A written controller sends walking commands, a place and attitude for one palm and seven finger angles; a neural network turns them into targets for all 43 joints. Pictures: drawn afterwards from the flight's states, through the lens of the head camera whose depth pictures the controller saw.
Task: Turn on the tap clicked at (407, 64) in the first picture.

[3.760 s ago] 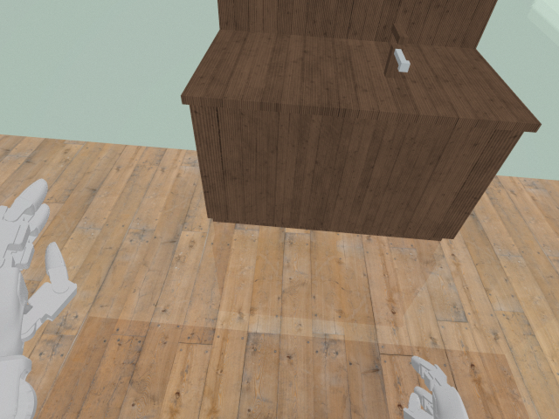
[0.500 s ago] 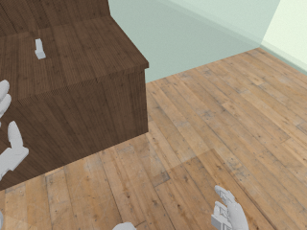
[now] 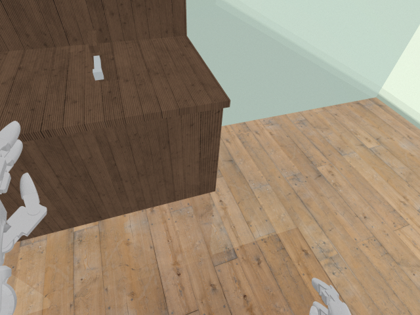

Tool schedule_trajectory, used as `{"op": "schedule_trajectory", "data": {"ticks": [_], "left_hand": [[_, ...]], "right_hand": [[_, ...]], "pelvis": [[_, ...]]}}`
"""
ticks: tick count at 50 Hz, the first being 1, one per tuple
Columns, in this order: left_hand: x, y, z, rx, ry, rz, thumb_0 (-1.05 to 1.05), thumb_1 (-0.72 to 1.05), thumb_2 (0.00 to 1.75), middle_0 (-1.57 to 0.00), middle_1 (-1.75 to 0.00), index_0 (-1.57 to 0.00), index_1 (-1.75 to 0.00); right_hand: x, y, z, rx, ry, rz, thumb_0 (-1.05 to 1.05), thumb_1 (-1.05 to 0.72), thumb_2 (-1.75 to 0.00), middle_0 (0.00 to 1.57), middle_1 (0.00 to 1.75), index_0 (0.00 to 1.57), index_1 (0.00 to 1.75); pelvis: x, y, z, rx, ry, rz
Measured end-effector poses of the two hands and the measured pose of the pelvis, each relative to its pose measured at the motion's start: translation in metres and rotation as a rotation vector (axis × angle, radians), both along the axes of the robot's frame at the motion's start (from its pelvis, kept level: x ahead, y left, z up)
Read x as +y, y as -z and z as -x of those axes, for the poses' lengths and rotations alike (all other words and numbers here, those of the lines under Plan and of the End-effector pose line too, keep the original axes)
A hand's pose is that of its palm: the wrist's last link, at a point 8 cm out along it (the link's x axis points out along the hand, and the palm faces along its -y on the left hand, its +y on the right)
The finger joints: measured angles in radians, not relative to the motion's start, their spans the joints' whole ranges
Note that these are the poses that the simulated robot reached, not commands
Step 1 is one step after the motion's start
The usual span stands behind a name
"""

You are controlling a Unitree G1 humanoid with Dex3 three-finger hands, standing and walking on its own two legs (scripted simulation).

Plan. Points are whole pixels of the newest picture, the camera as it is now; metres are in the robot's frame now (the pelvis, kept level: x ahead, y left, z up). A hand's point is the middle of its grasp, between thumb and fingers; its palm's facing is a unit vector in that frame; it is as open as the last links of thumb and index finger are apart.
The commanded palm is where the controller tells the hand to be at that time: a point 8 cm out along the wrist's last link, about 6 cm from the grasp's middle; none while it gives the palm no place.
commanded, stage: take the last steps up to it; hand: left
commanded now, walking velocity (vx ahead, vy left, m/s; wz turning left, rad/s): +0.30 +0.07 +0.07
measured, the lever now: (98, 74) +0.81 +0.42 +0.04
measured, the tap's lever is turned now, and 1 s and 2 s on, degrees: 0 0 0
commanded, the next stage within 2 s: come to a stop and stand still in 1.68 s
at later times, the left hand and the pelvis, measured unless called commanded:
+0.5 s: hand (48, 177) +0.27 +0.27 +0.17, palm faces +0.47 -0.81 -0.36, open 7.4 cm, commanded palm +0.21 +0.30 +0.18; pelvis +0.06 +0.02 -0.01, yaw +1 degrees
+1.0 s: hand (95, 130) +0.38 +0.24 +0.17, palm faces +0.42 -0.80 -0.43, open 7.4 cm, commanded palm +0.32 +0.29 +0.18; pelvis +0.17 +0.00 +0.00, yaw +2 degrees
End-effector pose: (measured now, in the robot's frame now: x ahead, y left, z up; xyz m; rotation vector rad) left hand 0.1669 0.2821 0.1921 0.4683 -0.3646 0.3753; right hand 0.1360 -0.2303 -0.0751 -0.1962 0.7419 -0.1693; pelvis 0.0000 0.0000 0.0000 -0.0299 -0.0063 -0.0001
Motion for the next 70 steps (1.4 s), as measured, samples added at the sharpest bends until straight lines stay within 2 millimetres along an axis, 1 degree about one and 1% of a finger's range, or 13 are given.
{"op": "schedule_trajectory", "data": {"ticks": [5, 10, 16, 21, 27, 32, 36, 43, 49, 54, 58, 62, 70], "left_hand": [[-0.007, 0.007, 0.002, 0.057, -0.043, -0.011, 0.01, 0.89, 0.9, -0.2, -0.3, -0.21, -0.3], [-0.017, 0.015, -0.007, 0.063, -0.062, -0.002, 0.01, 0.89, 0.89, -0.2, -0.3, -0.21, -0.3], [-0.014, 0.007, -0.021, 0.059, -0.04, -0.002, 0.01, 0.89, 0.89, -0.21, -0.3, -0.21, -0.3], [0.006, 0.006, -0.037, 0.023, -0.036, -0.01, 0.01, 0.89, 0.89, -0.21, -0.3, -0.21, -0.3], [0.029, 0.013, -0.073, -0.014, -0.04, 0.002, 0.01, 0.89, 0.89, -0.21, -0.3, -0.21, -0.3], [0.017, 0.002, -0.094, 0.013, 0.0, -0.014, 0.01, 0.89, 0.9, -0.2, -0.3, -0.21, -0.3], [0.005, -0.005, -0.107, 0.048, 0.006, -0.071, 0.01, 0.89, 0.89, -0.2, -0.3, -0.21, -0.3], [-0.002, 0.007, -0.138, 0.069, -0.062, -0.058, 0.01, 0.89, 0.89, -0.21, -0.3, -0.21, -0.3], [-0.005, 0.008, -0.168, 0.096, -0.043, -0.021, 0.01, 0.89, 0.89, -0.21, -0.3, -0.21, -0.3], [0.002, 0.002, -0.191, 0.065, -0.013, -0.038, 0.01, 0.89, 0.89, -0.21, -0.3, -0.21, -0.3], [0.019, 0.003, -0.214, -0.016, -0.008, -0.047, 0.01, 0.89, 0.89, -0.21, -0.3, -0.21, -0.3], [0.029, 0.007, -0.244, -0.013, -0.026, -0.022, 0.01, 0.89, 0.89, -0.21, -0.3, -0.21, -0.3], [-0.001, -0.001, -0.27, 0.053, -0.005, -0.072, 0.01, 0.89, 0.89, -0.21, -0.3, -0.21, -0.3]], "right_hand": [[0.011, 0.019, -0.003, 0.028, -0.041, -0.055, 0.01, -0.9, -0.9, 0.2, 0.3, 0.2, 0.3], [0.004, 0.038, -0.014, 0.078, -0.085, -0.058, 0.01, -0.9, -0.9, 0.2, 0.3, 0.21, 0.3], [-0.013, 0.019, -0.03, 0.095, -0.057, 0.006, 0.01, -0.9, -0.9, 0.2, 0.3, 0.21, 0.3], [-0.016, 0.005, -0.056, 0.049, -0.034, 0.086, 0.01, -0.9, -0.9, 0.2, 0.3, 0.2, 0.3], [0.009, 0.003, -0.088, -0.018, -0.002, 0.056, 0.01, -0.9, -0.9, 0.19, 0.3, 0.2, 0.3], [0.037, 0.004, -0.105, -0.023, -0.038, -0.034, 0.01, -0.9, -0.9, 0.2, 0.3, 0.2, 0.3], [0.045, 0.016, -0.118, 0.001, -0.058, -0.088, 0.01, -0.9, -0.9, 0.2, 0.3, 0.2, 0.3], [0.022, 0.045, -0.148, 0.089, -0.085, -0.085, 0.01, -0.9, -0.9, 0.2, 0.3, 0.21, 0.3], [-0.005, 0.023, -0.174, 0.107, -0.052, -0.002, 0.01, -0.9, -0.9, 0.2, 0.3, 0.21, 0.3], [-0.013, 0.005, -0.204, 0.063, -0.031, 0.07, 0.01, -0.9, -0.9, 0.2, 0.3, 0.2, 0.3], [-0.006, 0.005, -0.233, 0.005, 0.0, 0.091, 0.01, -0.9, -0.9, 0.2, 0.3, 0.2, 0.3], [0.017, 0.006, -0.256, -0.025, -0.002, 0.024, 0.01, -0.9, -0.9, 0.19, 0.3, 0.2, 0.3], [0.043, 0.021, -0.285, -0.012, -0.065, -0.109, 0.01, -0.9, -0.9, 0.2, 0.3, 0.2, 0.3]], "pelvis": [[-0.009, 0.004, -0.004, 0.0, -0.009, -0.012], [-0.016, 0.012, -0.008, -0.006, -0.03, -0.021], [-0.011, 0.0, -0.025, 0.003, -0.04, -0.048], [0.007, 0.005, -0.045, -0.004, -0.037, -0.041], [0.021, 0.012, -0.065, -0.011, -0.025, -0.038], [0.02, 0.004, -0.085, 0.012, -0.016, -0.027], [0.013, 0.003, -0.105, 0.015, -0.011, -0.029], [-0.001, 0.014, -0.135, -0.001, -0.027, -0.035], [-0.001, 0.0, -0.162, 0.018, -0.035, -0.057], [0.009, 0.001, -0.19, 0.013, -0.029, -0.059], [0.022, 0.014, -0.214, -0.008, -0.01, -0.058], [0.023, 0.012, -0.23, -0.004, -0.017, -0.053], [0.006, 0.009, -0.267, 0.005, -0.012, -0.042]]}}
